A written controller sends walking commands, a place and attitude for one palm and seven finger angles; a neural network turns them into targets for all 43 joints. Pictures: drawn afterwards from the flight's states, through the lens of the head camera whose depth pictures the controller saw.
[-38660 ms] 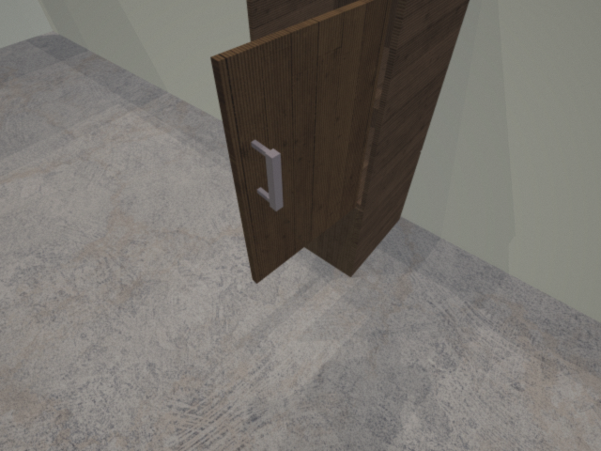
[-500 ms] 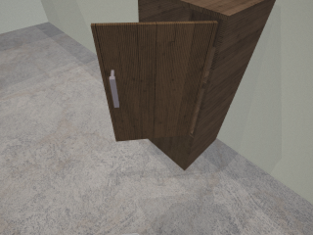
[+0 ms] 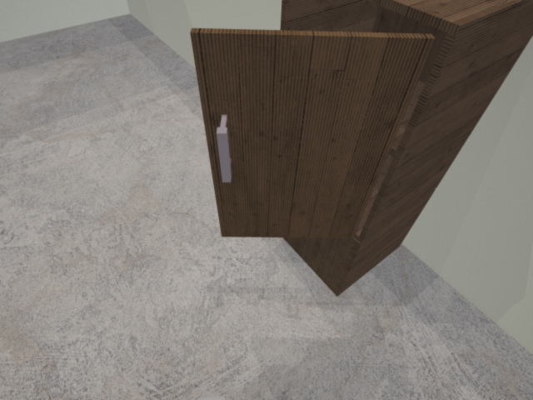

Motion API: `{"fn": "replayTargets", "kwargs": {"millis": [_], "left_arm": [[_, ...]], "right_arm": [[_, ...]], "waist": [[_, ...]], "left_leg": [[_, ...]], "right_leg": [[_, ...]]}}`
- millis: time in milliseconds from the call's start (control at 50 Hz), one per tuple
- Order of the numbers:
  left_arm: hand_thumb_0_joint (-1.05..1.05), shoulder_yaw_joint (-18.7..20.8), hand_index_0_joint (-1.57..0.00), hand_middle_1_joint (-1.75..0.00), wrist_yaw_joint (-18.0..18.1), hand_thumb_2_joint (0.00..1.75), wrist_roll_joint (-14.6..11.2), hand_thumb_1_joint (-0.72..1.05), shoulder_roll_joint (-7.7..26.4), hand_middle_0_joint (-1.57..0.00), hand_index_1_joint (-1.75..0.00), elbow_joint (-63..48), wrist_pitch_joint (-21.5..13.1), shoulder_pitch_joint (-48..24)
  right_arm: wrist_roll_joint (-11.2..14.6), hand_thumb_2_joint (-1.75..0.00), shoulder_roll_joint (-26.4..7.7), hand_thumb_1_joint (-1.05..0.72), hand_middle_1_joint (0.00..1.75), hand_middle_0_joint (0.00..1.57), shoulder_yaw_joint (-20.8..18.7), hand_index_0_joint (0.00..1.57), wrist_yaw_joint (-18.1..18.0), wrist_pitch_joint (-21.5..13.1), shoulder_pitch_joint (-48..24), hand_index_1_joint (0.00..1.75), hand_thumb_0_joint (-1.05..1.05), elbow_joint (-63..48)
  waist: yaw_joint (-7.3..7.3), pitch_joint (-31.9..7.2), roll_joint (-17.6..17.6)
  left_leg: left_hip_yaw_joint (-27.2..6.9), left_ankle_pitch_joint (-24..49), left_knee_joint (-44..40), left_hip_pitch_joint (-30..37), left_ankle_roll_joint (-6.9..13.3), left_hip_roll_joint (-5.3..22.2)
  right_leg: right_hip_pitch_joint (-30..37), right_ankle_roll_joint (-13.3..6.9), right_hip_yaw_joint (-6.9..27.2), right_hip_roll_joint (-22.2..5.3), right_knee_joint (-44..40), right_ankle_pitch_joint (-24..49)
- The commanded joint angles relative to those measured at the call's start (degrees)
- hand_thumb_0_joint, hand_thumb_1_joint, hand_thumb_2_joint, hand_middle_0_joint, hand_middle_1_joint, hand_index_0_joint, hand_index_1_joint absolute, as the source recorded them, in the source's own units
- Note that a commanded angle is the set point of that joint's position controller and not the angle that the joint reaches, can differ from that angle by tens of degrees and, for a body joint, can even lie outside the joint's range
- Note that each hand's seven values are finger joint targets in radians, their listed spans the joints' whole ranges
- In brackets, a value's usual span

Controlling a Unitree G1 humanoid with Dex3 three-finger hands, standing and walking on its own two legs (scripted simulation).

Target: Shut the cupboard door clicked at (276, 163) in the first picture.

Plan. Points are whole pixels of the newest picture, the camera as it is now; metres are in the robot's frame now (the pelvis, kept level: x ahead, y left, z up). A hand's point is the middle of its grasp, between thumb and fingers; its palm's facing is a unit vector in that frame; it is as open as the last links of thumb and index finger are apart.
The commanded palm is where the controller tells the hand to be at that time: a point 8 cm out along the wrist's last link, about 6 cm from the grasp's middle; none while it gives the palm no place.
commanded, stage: shuffle to correct the standing spot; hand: left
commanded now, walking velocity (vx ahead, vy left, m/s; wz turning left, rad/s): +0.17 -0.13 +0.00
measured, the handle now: (225, 149) +0.58 +0.11 +0.03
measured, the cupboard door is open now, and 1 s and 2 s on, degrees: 53 53 53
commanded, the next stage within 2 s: come to a stop and stand still in 0.78 s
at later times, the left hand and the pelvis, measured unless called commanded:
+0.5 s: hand out of the picture +0.15 +0.15 -0.18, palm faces +0.06 -0.98 -0.20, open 7.3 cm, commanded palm none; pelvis +0.12 -0.04 -0.01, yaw +1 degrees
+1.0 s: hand (225, 333) +0.27 +0.09 -0.17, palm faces +0.00 -0.98 -0.18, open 7.4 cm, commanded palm none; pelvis +0.20 -0.10 +0.00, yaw +0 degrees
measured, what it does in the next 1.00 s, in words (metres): walks ahead: left foot, then right foot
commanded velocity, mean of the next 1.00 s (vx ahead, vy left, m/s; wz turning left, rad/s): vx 0.03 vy -0.13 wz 0.00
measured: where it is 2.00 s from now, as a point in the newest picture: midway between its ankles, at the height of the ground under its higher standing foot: outside the picture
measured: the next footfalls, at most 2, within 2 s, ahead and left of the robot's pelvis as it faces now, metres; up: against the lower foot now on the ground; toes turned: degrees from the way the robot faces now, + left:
left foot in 0.14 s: +0.12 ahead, +0.12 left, +0.00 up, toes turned +8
right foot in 0.46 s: +0.18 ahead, -0.16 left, +0.00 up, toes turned -6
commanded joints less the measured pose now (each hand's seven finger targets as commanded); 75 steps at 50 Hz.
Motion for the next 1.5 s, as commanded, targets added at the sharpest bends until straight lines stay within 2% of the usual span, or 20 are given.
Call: {"fn": "replayTargets", "kwargs": {"millis": [0, 80, 120, 140, 260, 380, 420, 480, 620, 640, 660, 680, 840, 960, 1020, 1100, 1300, 1340, 1360, 1480], "left_arm": [[0.00, 0.8, -0.20, -0.30, 0.9, 0.90, 0.7, 0.90, 5.6, -0.20, -0.30, -0.3, -1.5, 4.7], [0.00, 0.4, -0.20, -0.30, 0.3, 0.90, -0.2, 0.90, 5.9, -0.20, -0.30, 1.4, -0.5, 6.4], [0.00, -0.5, -0.20, -0.30, -0.4, 0.90, -0.5, 0.90, 1.9, -0.20, -0.30, -0.6, -0.2, 7.6], [0.00, 0.0, -0.20, -0.30, -0.5, 0.90, 0.2, 0.90, 4.3, -0.20, -0.30, -2.8, 0.1, 3.3], [0.00, 0.8, -0.20, -0.30, -1.7, 0.90, -0.1, 0.90, 2.4, -0.20, -0.30, -0.3, 1.8, 4.1], [0.00, 0.9, -0.20, -0.30, -2.2, 0.90, 0.4, 0.90, 3.0, -0.20, -0.30, -0.1, 1.7, 7.8], [0.00, 2.0, -0.20, -0.30, -1.2, 0.90, 0.9, 0.90, 9.7, -0.20, -0.30, 1.0, 0.9, 12.1], [0.00, 2.1, -0.20, -0.30, 0.1, 0.90, 0.6, 0.90, 9.1, -0.20, -0.30, -0.1, 0.7, 8.9], [0.00, 1.3, -0.20, -0.30, 0.2, 0.90, 0.2, 0.90, 7.3, -0.20, -0.30, -2.6, 1.8, 0.4], [0.00, 1.0, -0.20, -0.30, -0.1, 0.90, -0.3, 0.90, 5.9, -0.20, -0.30, -3.1, 2.2, 0.9], [0.00, 0.5, -0.20, -0.30, -0.4, 0.90, -0.6, 0.90, 2.7, -0.20, -0.30, -4.0, 2.4, 3.0], [0.00, 0.8, -0.20, -0.30, -0.5, 0.90, 0.0, 0.90, 4.7, -0.20, -0.30, -5.8, 2.7, 0.8], [0.00, 1.7, -0.20, -0.30, -1.2, 0.90, -0.1, 0.90, 3.9, -0.20, -0.30, -4.7, 4.5, -2.5], [0.00, 1.4, -0.20, -0.30, -0.9, 0.90, -0.2, 0.90, 4.0, -0.20, -0.30, -4.6, 2.6, 0.1], [0.00, 2.5, -0.20, -0.30, 0.7, 0.90, 0.2, 0.90, 14.0, -0.20, -0.30, -3.3, 0.7, 4.2], [0.00, 2.3, -0.20, -0.30, 1.7, 0.90, 0.3, 0.90, 11.9, -0.20, -0.30, -4.3, 0.9, -1.1], [0.00, 3.2, -0.20, -0.30, 1.7, 0.90, 0.4, 0.90, 12.6, -0.20, -0.30, -7.1, 2.6, -6.4], [0.00, 2.0, -0.20, -0.30, 1.2, 0.90, -0.5, 0.90, 6.5, -0.20, -0.30, -8.5, 3.7, -4.2], [0.00, 1.7, -0.20, -0.30, 1.2, 0.90, -0.4, 0.90, 6.0, -0.20, -0.30, -8.8, 4.1, -6.0], [0.00, 1.1, -0.20, -0.30, 1.1, 0.90, -0.1, 0.90, 5.6, -0.20, -0.30, -3.2, 3.6, -0.5]], "right_arm": [[0.1, -0.90, -3.0, -0.90, 0.30, 0.20, -0.8, 0.20, 0.2, -2.3, -3.8, 0.30, 0.00, -6.0], [-0.2, -0.90, -3.2, -0.90, 0.30, 0.20, -0.1, 0.20, -0.2, -3.5, 2.7, 0.30, 0.00, -3.4], [-0.8, -0.90, -14.3, -0.90, 0.30, 0.20, -2.7, 0.20, -1.4, -4.1, 11.5, 0.30, 0.00, -2.0], [-0.7, -0.90, -16.7, -0.90, 0.30, 0.20, -3.0, 0.20, -1.9, -3.7, 12.2, 0.30, 0.00, -2.1], [-0.4, -0.90, -11.5, -0.90, 0.30, 0.20, -1.1, 0.20, -2.7, -4.6, -1.7, 0.30, 0.00, -4.4], [-0.5, -0.90, -13.0, -0.90, 0.30, 0.20, -2.6, 0.20, -2.1, -2.5, -5.4, 0.30, 0.00, -4.7], [0.0, -0.90, -7.1, -0.90, 0.30, 0.20, -1.5, 0.20, -1.7, -2.1, -4.7, 0.30, 0.00, -5.6], [0.3, -0.90, -7.1, -0.90, 0.30, 0.20, -1.1, 0.20, -2.0, -1.7, -8.9, 0.30, 0.00, -7.4], [0.0, -0.90, -4.1, -0.90, 0.30, 0.20, -0.3, 0.20, -1.9, -1.9, 0.0, 0.30, 0.00, -4.2], [-0.1, -0.90, -6.5, -0.90, 0.30, 0.20, -0.5, 0.20, -2.1, -2.4, 2.9, 0.30, 0.00, -3.3], [-0.8, -0.90, -12.4, -0.90, 0.30, 0.20, -1.7, 0.20, -2.5, -3.0, 5.6, 0.30, 0.00, -3.2], [-0.9, -0.90, -16.5, -0.90, 0.30, 0.20, -2.6, 0.20, -2.8, -2.3, 6.1, 0.30, 0.00, -3.8], [-0.4, -0.90, -12.9, -0.90, 0.30, 0.20, -1.7, 0.20, -3.8, -2.7, -1.1, 0.30, 0.00, -4.8], [-0.2, -0.90, -13.6, -0.90, 0.30, 0.20, -2.9, 0.20, -2.4, -1.4, -3.8, 0.30, 0.00, -5.3], [1.2, -0.90, -4.9, -0.90, 0.30, 0.20, -1.2, 0.20, -1.7, -0.2, -1.5, 0.30, 0.00, -7.4], [0.9, -0.90, -7.9, -0.90, 0.30, 0.20, -1.7, 0.20, -1.8, 0.7, -3.2, 0.30, 0.00, -6.3], [0.9, -0.90, -6.3, -0.90, 0.30, 0.20, -1.1, 0.20, -0.4, -0.1, -0.2, 0.30, 0.00, -7.2], [0.1, -0.90, -12.9, -0.90, 0.30, 0.20, -2.1, 0.20, -0.3, -0.9, -2.0, 0.30, 0.00, -8.8], [-0.3, -0.90, -14.8, -0.90, 0.30, 0.20, -2.1, 0.20, -0.7, -0.6, -5.3, 0.30, 0.00, -10.4], [0.4, -0.90, -9.6, -0.90, 0.30, 0.20, -0.1, 0.20, -2.0, -2.1, -8.3, 0.30, 0.00, -9.5]], "waist": [[0.50, 5.3, -7.5], [-1.71, 1.1, -4.6], [-4.43, -4.7, 15.3], [-5.39, -1.3, 10.7], [0.86, -0.8, 7.8], [3.00, 0.5, 3.8], [4.79, 0.6, -15.5], [4.34, 1.0, -16.2], [-1.20, -1.8, -6.8], [-2.17, -2.3, -0.7], [-2.66, -3.8, 14.7], [-3.67, -2.5, 14.9], [-0.14, -1.5, 8.5], [1.47, -3.2, 10.7], [3.00, -7.2, -14.0], [2.69, -4.9, -16.7], [-0.59, -3.9, -10.7], [0.02, -1.2, 14.6], [-0.08, 1.6, 15.8], [2.41, -2.6, 3.9]], "left_leg": [[2.3, 0.5, 0.2, -6.2, -0.8, 3.7], [7.6, 13.9, -22.6, 17.1, -1.1, 0.5], [-21.2, 20.8, -32.8, 31.5, 7.8, 22.6], [-27.1, 20.7, -36.3, 26.5, 12.4, 27.5], [-5.3, 24.1, -35.9, 13.3, 7.2, 17.7], [-1.8, 2.0, -29.2, 4.7, 2.7, 13.1], [8.0, -7.1, -9.0, -7.1, -1.9, 2.5], [2.4, -9.4, 13.0, -11.9, -1.5, 3.2], [8.0, 10.1, -19.7, 13.0, -2.5, 1.8], [4.3, 15.8, -26.3, 19.8, -1.8, 5.4], [-16.0, 23.1, -32.6, 24.8, 4.0, 20.5], [-25.4, 24.1, -36.3, 21.6, 10.8, 29.8], [-0.5, 53.3, -28.8, 19.9, 5.9, 18.6], [2.5, 37.0, -23.0, 14.9, 2.2, 13.5], [3.9, -12.1, -3.8, 2.3, -3.5, 1.5], [-0.9, -9.6, 10.9, -2.9, -4.0, 1.3], [3.8, 8.2, -22.1, 16.1, -3.5, -0.6], [-14.2, 10.3, -35.3, 16.0, 2.3, 14.0], [-18.0, 8.7, -40.2, 4.6, 7.2, 18.4], [-7.0, 31.8, -35.2, 17.1, 8.0, 12.0]], "right_leg": [[0.8, -9.0, 9.8, -15.4, -13.1, 9.2], [-5.4, -4.3, 2.9, -8.7, 0.5, 13.2], [-21.6, 1.3, -2.4, -1.3, 24.8, -10.8], [-24.3, 0.7, 2.2, -1.9, 34.2, -16.6], [-15.6, 2.3, 4.5, -6.2, 26.3, -3.2], [0.8, 2.8, -2.8, -1.8, 2.3, 4.7], [8.9, -2.1, 13.5, -13.0, -9.7, 2.6], [6.4, -11.4, 20.2, -18.1, -12.7, 12.3], [-4.5, -6.6, 5.0, -9.8, -1.0, 19.2], [-8.9, -3.7, 3.2, -7.8, 5.1, 13.4], [-18.8, 0.9, -0.4, -2.3, 17.0, -2.9], [-22.2, 1.6, 3.0, -1.4, 29.2, -17.7], [-19.3, 4.1, 5.3, -2.9, 28.3, -3.6], [-2.7, 3.0, -1.2, -1.0, 3.0, 5.9], [6.9, -5.5, 16.5, -22.6, -4.9, 46.9], [6.6, -9.3, 14.7, -20.5, -2.1, 52.4], [-8.1, -3.7, 10.4, -15.8, -0.9, 14.8], [-17.5, 2.9, 1.9, -4.3, 12.7, -8.8], [-13.8, 3.4, 3.7, -2.7, 21.8, -14.4], [-13.9, 3.4, 6.7, -3.0, 28.7, -6.8]]}}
